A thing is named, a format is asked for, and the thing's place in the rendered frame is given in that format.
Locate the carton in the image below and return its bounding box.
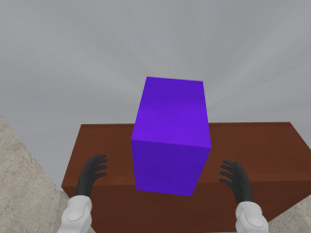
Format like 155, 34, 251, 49
130, 77, 212, 197

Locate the left robot forearm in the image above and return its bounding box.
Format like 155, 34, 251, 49
56, 195, 92, 233

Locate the right robot hand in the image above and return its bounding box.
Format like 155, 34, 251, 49
219, 160, 255, 205

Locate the left robot hand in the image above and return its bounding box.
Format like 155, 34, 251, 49
74, 154, 108, 197

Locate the right robot forearm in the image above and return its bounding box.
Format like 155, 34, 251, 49
235, 201, 269, 233

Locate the pedestal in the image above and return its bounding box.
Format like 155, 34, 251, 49
61, 121, 311, 233

